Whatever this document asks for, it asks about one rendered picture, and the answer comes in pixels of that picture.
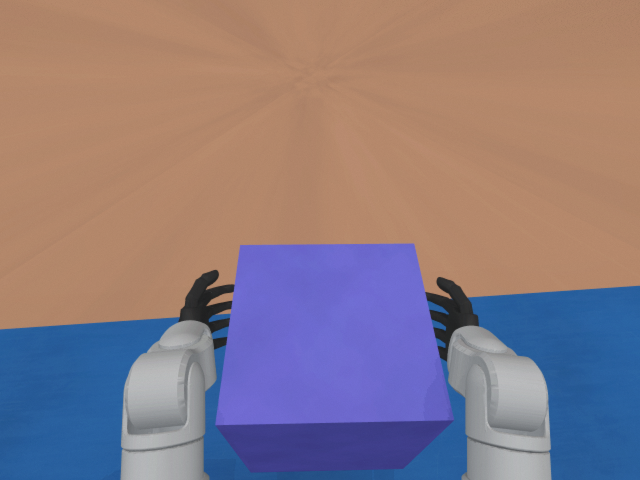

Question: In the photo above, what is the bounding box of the robot right forearm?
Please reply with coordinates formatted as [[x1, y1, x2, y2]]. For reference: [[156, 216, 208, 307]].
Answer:
[[447, 326, 551, 480]]

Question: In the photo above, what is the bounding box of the robot left hand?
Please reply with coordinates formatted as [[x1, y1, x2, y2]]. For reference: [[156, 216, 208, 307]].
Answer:
[[178, 270, 235, 350]]

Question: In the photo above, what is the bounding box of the robot right hand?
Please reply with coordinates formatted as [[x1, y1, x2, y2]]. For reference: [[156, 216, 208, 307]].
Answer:
[[425, 277, 479, 361]]

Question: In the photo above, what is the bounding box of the robot left forearm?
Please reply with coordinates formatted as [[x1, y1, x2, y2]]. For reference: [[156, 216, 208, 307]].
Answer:
[[120, 320, 217, 480]]

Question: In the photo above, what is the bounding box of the carton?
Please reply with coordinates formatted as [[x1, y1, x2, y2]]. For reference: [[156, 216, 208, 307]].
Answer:
[[215, 244, 454, 473]]

